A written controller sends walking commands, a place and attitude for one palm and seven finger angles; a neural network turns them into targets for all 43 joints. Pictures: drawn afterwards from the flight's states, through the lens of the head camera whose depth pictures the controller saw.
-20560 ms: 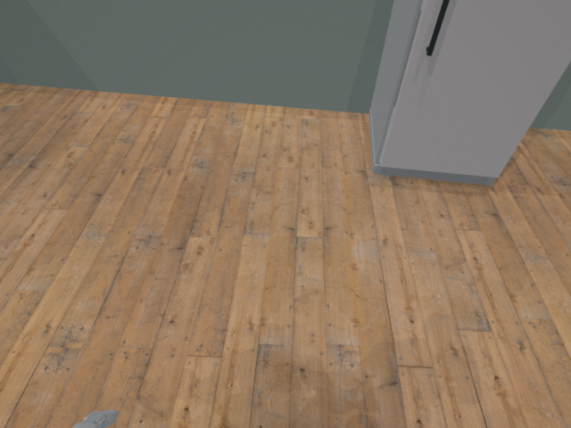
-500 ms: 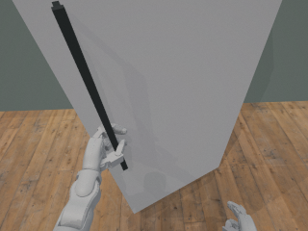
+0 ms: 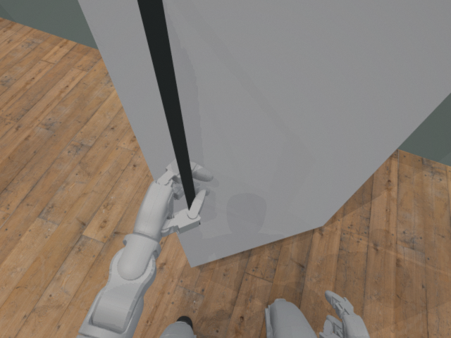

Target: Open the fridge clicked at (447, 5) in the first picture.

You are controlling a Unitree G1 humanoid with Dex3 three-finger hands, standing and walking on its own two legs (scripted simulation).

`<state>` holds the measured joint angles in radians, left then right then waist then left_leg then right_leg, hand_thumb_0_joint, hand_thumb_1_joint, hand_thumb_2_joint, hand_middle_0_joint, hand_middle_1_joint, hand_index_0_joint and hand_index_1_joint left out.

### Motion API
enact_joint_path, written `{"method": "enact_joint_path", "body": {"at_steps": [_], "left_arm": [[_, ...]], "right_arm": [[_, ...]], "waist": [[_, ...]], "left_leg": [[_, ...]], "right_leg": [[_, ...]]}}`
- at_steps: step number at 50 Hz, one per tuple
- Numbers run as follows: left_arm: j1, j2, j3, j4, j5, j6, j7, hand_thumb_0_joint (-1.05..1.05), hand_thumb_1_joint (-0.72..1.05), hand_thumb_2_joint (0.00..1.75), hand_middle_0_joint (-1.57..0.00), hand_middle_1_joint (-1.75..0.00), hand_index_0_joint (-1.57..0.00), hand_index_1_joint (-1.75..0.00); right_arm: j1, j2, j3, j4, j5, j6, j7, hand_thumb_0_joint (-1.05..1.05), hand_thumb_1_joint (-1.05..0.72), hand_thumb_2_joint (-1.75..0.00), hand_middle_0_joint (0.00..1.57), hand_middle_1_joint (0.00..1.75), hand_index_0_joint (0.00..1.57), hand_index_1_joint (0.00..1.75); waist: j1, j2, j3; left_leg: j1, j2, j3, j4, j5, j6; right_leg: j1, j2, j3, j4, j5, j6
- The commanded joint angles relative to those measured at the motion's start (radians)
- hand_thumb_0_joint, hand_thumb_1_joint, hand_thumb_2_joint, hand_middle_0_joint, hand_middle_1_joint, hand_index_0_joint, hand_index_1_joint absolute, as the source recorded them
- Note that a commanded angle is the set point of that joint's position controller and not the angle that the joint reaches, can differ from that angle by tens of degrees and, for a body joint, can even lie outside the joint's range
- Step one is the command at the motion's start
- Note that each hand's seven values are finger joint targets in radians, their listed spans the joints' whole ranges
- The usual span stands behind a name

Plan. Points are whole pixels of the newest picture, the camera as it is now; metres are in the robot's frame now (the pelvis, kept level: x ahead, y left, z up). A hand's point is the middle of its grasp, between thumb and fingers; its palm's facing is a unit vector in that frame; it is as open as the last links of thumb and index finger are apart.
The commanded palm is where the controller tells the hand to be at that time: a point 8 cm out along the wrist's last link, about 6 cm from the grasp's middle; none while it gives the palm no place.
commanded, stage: walk backward, drawing the door open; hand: left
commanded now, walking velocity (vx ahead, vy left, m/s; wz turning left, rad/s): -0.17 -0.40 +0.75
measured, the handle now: (180, 150) +0.35 +0.08 +0.15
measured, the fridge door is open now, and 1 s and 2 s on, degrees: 42 75 71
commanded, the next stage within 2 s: stop walking and hold the door back in 0.72 s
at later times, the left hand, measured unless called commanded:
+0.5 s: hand (254, 282) +0.20 -0.03 +0.05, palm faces +0.47 -0.86 -0.20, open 5.7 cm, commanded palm +0.14 +0.00 +0.05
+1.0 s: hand out of the picture +0.10 -0.16 +0.05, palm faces +0.89 -0.35 -0.28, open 5.7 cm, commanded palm +0.06 -0.12 +0.05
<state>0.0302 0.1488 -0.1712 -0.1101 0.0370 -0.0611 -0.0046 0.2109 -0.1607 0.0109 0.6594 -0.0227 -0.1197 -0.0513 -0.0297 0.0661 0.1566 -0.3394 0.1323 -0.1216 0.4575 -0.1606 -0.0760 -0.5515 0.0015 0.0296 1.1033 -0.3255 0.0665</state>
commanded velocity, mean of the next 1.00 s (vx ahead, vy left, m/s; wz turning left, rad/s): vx -0.13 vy -0.19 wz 0.60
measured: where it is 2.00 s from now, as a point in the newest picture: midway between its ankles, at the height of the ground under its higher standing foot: outside the picture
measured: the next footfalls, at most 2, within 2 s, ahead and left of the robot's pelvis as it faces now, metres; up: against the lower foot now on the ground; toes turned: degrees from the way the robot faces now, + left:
right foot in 0.14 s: +0.02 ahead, -0.24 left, +0.00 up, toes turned +7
left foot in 0.44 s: -0.05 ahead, -0.12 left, +0.00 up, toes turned +33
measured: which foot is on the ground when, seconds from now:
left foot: down 0.00-0.14, up 0.16-0.42, down 0.44-0.72, up 0.74-1.00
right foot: up 0.00-0.12, down 0.14-0.44, up 0.46-0.70, down 0.72-1.00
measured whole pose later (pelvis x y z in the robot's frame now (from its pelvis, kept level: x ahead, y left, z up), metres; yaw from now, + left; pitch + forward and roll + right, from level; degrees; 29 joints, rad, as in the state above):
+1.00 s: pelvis +0.08 -0.53 -0.02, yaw +50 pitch -1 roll +2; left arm 0.03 0.25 0.17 0.15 -0.04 -0.13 0.13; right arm 0.17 -0.29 -0.03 0.69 0.01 -0.07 -0.12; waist 0.02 0.02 0.08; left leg -0.36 -0.03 0.09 1.00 -0.53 -0.02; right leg -0.35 -0.12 -0.25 0.61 -0.24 -0.06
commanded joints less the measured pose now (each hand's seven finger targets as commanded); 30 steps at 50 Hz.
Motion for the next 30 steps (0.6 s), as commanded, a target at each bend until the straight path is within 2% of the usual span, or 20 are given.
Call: {"method": "enact_joint_path", "body": {"at_steps": [1,5,6,7,8,9,10,12,14,16,17,18,20,21,22,23,24,26,29,30], "left_arm": [[-0.178,-0.023,0.031,-0.279,0.003,-0.086,0.011,0.00,0.90,0.90,-0.45,-1.40,-0.45,-1.40],[-0.137,0.025,0.094,-0.298,-0.016,-0.120,0.032,0.00,0.90,0.90,-0.45,-1.40,-0.45,-1.40],[-0.137,0.064,0.122,-0.317,-0.023,-0.128,0.038,0.00,0.90,0.90,-0.45,-1.40,-0.45,-1.40],[-0.146,0.109,0.151,-0.349,-0.021,-0.123,0.045,0.00,0.90,0.90,-0.45,-1.40,-0.45,-1.40],[-0.137,0.155,0.201,-0.372,-0.029,-0.114,0.052,0.00,0.90,0.90,-0.45,-1.40,-0.45,-1.40],[-0.135,0.167,0.238,-0.369,-0.034,-0.105,0.050,0.00,0.90,0.90,-0.45,-1.40,-0.45,-1.40],[-0.120,0.153,0.240,-0.327,-0.036,-0.100,0.042,0.00,0.90,0.90,-0.45,-1.40,-0.45,-1.40],[-0.116,0.068,0.167,-0.215,-0.021,-0.096,0.019,0.00,0.90,0.90,-0.45,-1.40,-0.45,-1.40],[-0.077,0.071,0.195,-0.219,-0.022,-0.131,0.024,0.00,0.90,0.90,-0.45,-1.40,-0.45,-1.40],[-0.055,0.070,0.206,-0.225,-0.027,-0.143,0.031,0.00,0.90,0.90,-0.45,-1.40,-0.45,-1.40],[-0.055,0.074,0.200,-0.217,-0.031,-0.142,0.038,0.00,0.90,0.90,-0.45,-1.40,-0.45,-1.40],[-0.052,0.054,0.189,-0.256,-0.034,-0.141,0.039,0.00,0.90,0.90,-0.45,-1.40,-0.45,-1.40],[-0.086,0.050,0.167,-0.303,-0.036,-0.153,0.041,0.00,0.90,0.90,-0.45,-1.40,-0.45,-1.40],[-0.102,0.051,0.159,-0.324,-0.036,-0.169,0.039,0.00,0.90,0.90,-0.45,-1.40,-0.45,-1.40],[-0.095,0.071,0.181,-0.331,-0.015,-0.204,0.043,0.00,0.90,0.90,-0.45,-1.40,-0.45,-1.40],[-0.065,0.115,0.229,-0.382,0.003,-0.220,0.050,0.00,0.90,0.90,-0.45,-1.40,-0.45,-1.40],[0.009,0.117,0.252,-0.316,0.009,-0.198,0.047,0.00,0.90,0.90,-0.45,-1.40,-0.45,-1.40],[-0.036,0.153,0.280,-0.406,0.003,-0.154,0.027,0.00,0.90,0.90,-0.45,-1.40,-0.45,-1.40],[-0.010,0.078,0.258,-0.353,-0.028,-0.105,0.037,0.00,0.90,0.90,-0.45,-1.40,-0.45,-1.40],[-0.016,0.088,0.272,-0.337,-0.039,-0.095,0.045,0.00,0.90,0.90,-0.45,-1.40,-0.45,-1.40]], "right_arm": [[-0.071,-0.173,-0.097,-0.129,0.016,-0.061,-0.013,0.00,-0.90,-0.90,0.20,0.30,0.20,0.30],[-0.110,-0.133,-0.091,-0.118,0.024,-0.067,-0.013,0.00,-0.90,-0.90,0.20,0.30,0.20,0.30],[-0.107,-0.108,-0.085,-0.110,0.032,-0.058,-0.012,0.00,-0.90,-0.90,0.20,0.30,0.20,0.30],[-0.090,-0.075,-0.075,-0.103,0.045,-0.054,-0.009,0.00,-0.90,-0.90,0.20,0.30,0.20,0.30],[-0.145,-0.040,-0.062,-0.129,0.049,-0.042,-0.014,0.00,-0.90,-0.90,0.20,0.30,0.20,0.30],[-0.174,-0.073,-0.090,-0.136,0.051,-0.051,-0.039,0.00,-0.90,-0.90,0.20,0.30,0.20,0.30],[-0.195,-0.100,-0.098,-0.138,0.035,-0.063,-0.060,0.00,-0.90,-0.90,0.20,0.30,0.20,0.30],[-0.225,-0.070,-0.063,-0.134,0.015,-0.060,-0.065,0.00,-0.90,-0.90,0.20,0.30,0.20,0.30],[-0.178,-0.059,-0.047,-0.144,-0.003,-0.045,-0.076,0.00,-0.90,-0.90,0.20,0.30,0.20,0.30],[-0.169,-0.061,-0.046,-0.158,-0.011,-0.036,-0.086,0.00,-0.90,-0.90,0.20,0.30,0.20,0.30],[-0.165,-0.069,-0.045,-0.163,-0.010,-0.037,-0.089,0.00,-0.90,-0.90,0.20,0.30,0.20,0.30],[-0.135,-0.067,-0.040,-0.178,-0.012,-0.043,-0.091,0.00,-0.90,-0.90,0.20,0.30,0.20,0.30],[-0.034,-0.071,-0.032,-0.152,-0.004,-0.062,-0.099,0.00,-0.90,-0.90,0.20,0.30,0.20,0.30],[-0.014,-0.099,-0.041,-0.154,-0.024,-0.057,-0.097,0.00,-0.90,-0.90,0.20,0.30,0.20,0.30],[-0.064,-0.160,-0.062,-0.175,-0.047,-0.038,-0.085,0.00,-0.90,-0.90,0.20,0.30,0.20,0.30],[-0.094,-0.183,-0.054,-0.198,-0.045,-0.035,-0.069,0.00,-0.90,-0.90,0.20,0.30,0.20,0.30],[-0.153,-0.215,-0.070,-0.195,-0.034,-0.025,-0.060,0.00,-0.90,-0.90,0.20,0.30,0.20,0.30],[-0.159,-0.190,-0.084,-0.171,-0.025,-0.025,-0.062,0.00,-0.90,-0.90,0.20,0.30,0.20,0.30],[-0.103,-0.171,-0.084,-0.162,-0.001,-0.045,-0.049,0.00,-0.90,-0.90,0.20,0.30,0.20,0.30],[-0.082,-0.171,-0.086,-0.170,0.007,-0.051,-0.046,0.00,-0.90,-0.90,0.20,0.30,0.20,0.30]], "waist": [[-0.015,0.189,-0.423],[-0.019,0.302,-0.389],[-0.018,0.218,-0.407],[-0.022,0.063,-0.435],[-0.003,-0.165,-0.393],[0.040,-0.388,-0.410],[0.059,-0.461,-0.369],[0.033,-0.256,-0.232],[0.026,-0.234,-0.217],[0.032,-0.272,-0.238],[0.029,-0.232,-0.235],[0.026,-0.233,-0.269],[-0.058,-0.148,-0.337],[-0.082,0.015,-0.380],[-0.020,0.210,-0.393],[0.001,0.080,-0.391],[0.011,0.000,-0.319],[0.014,0.096,-0.226],[0.031,0.165,-0.278],[0.021,0.207,-0.303]], "left_leg": [[0.403,0.091,-0.182,-0.062,0.279,0.134],[0.213,0.021,-0.162,-0.009,0.110,0.128],[0.153,-0.033,-0.097,0.064,0.005,0.136],[0.067,-0.117,0.043,0.175,-0.126,0.132],[-0.110,-0.169,0.180,0.400,-0.324,0.116],[-0.154,-0.167,0.180,0.709,-0.455,0.042],[-0.159,-0.148,0.123,0.891,-0.502,0.048],[-0.282,-0.085,0.137,0.862,-0.426,0.045],[-0.267,-0.072,0.200,0.678,-0.416,0.036],[-0.224,-0.073,0.234,0.548,-0.412,0.042],[-0.206,-0.067,0.237,0.463,-0.404,0.049],[-0.126,-0.074,0.254,0.334,-0.379,0.064],[0.247,-0.084,0.292,-0.098,-0.131,0.100],[0.624,0.110,0.038,-0.230,0.381,0.166],[0.747,0.447,-0.446,-0.116,0.841,0.315],[0.664,0.552,-0.571,-0.094,0.805,0.404],[0.543,0.524,-0.444,-0.117,0.656,0.369],[0.341,0.373,-0.238,-0.097,0.453,0.291],[0.104,0.159,0.086,-0.076,0.226,0.147],[0.069,0.111,0.116,-0.090,0.113,0.127]], "right_leg": [[0.049,0.032,-0.052,-0.329,-0.085,0.024],[0.298,0.062,-0.122,-0.656,-0.002,0.020],[0.382,0.025,-0.116,-0.757,0.102,-0.005],[0.468,-0.051,-0.101,-0.763,0.240,-0.047],[0.474,-0.178,-0.043,-0.773,0.345,-0.111],[0.424,-0.307,0.027,-0.763,0.382,-0.204],[0.361,-0.322,0.060,-0.737,0.443,-0.244],[0.404,-0.293,-0.022,-0.645,0.598,-0.279],[0.506,-0.274,-0.105,-0.619,0.692,-0.268],[0.560,-0.272,-0.088,-0.620,0.763,-0.268],[0.581,-0.287,-0.082,-0.605,0.802,-0.261],[0.565,-0.259,-0.071,-0.570,0.867,-0.237],[0.357,-0.135,-0.217,-0.256,0.984,-0.062],[0.011,-0.066,-0.209,0.019,0.471,0.035],[-0.255,-0.025,-0.072,0.218,-0.255,0.060],[-0.275,-0.038,0.104,0.352,-0.263,0.039],[-0.298,-0.063,0.142,0.311,-0.195,0.000],[-0.221,-0.110,0.104,0.175,-0.089,-0.005],[0.170,-0.056,-0.023,-0.163,0.041,-0.012],[0.262,-0.019,-0.085,-0.254,0.060,-0.007]]}}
